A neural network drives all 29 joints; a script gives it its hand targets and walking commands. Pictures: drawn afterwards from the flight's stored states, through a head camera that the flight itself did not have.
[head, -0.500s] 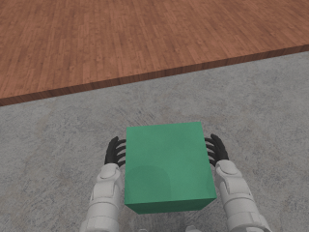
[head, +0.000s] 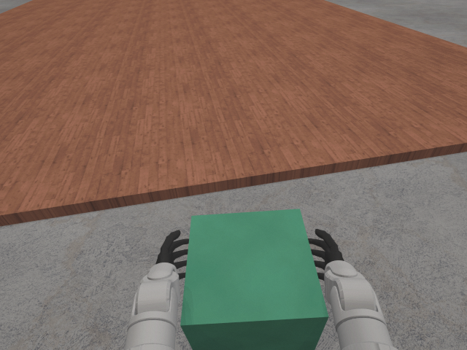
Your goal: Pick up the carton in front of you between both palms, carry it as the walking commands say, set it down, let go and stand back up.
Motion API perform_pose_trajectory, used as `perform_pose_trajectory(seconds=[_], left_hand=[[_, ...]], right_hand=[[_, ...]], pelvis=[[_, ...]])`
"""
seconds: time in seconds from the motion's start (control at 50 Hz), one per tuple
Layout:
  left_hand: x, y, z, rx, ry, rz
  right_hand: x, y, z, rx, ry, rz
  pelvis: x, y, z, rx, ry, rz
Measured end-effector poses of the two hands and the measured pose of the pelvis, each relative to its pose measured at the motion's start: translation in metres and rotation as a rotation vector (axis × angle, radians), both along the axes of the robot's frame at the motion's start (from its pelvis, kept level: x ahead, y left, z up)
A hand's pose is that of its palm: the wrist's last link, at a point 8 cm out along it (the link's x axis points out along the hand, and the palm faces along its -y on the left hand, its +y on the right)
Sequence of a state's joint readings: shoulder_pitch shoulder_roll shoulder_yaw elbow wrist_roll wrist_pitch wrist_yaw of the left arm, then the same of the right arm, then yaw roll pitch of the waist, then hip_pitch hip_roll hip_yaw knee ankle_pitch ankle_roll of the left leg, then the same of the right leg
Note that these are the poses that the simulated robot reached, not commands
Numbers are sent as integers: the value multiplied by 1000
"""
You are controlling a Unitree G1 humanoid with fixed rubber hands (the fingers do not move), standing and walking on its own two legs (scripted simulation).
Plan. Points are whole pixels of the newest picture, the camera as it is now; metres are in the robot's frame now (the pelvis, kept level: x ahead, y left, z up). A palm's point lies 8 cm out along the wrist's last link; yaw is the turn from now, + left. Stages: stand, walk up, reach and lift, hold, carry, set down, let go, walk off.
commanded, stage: reach and lift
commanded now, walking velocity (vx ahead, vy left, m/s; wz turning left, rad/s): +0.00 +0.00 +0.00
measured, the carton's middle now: (250, 292) +0.29 +0.00 -0.05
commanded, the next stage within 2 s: hold in 0.90 s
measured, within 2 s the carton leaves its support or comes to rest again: neither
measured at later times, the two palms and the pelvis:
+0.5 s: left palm (166, 266) +0.29 +0.15 +0.03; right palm (334, 264) +0.29 -0.15 +0.03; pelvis +0.00 +0.00 +0.00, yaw +0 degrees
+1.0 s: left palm (163, 261) +0.29 +0.15 +0.05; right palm (336, 260) +0.28 -0.15 +0.05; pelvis +0.00 +0.00 +0.01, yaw +0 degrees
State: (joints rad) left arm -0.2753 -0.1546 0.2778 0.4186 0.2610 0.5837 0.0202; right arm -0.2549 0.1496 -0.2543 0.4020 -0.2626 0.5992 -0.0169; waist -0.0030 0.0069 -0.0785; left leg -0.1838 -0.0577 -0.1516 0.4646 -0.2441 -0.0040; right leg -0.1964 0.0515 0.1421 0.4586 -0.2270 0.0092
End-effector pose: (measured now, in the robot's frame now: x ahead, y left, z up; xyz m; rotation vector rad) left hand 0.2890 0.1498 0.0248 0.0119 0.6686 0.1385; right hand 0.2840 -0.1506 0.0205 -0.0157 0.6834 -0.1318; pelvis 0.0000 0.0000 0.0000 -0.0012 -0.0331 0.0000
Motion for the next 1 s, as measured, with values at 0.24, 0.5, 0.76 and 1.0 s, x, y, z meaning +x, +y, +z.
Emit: perform_pose_trajectory(seconds=[0.24, 0.5, 0.76, 1.0], left_hand=[[-3, -1, 3, -9, -2, 7], [3, -1, 10, 6, -4, 0], [5, 0, 15, 18, 0, -12], [1, 0, 28, 15, -27, -12]], right_hand=[[-3, -1, 3, 9, -2, -8], [4, -1, 10, -5, -4, 4], [5, 0, 15, -18, 1, 12], [1, 1, 28, -18, -25, 9]], pelvis=[[-14, -1, -2, 0, -26, -1], [-5, -2, 2, 0, -32, 0], [6, -1, 5, -1, -43, 0], [5, 0, 6, -1, -61, -2]])
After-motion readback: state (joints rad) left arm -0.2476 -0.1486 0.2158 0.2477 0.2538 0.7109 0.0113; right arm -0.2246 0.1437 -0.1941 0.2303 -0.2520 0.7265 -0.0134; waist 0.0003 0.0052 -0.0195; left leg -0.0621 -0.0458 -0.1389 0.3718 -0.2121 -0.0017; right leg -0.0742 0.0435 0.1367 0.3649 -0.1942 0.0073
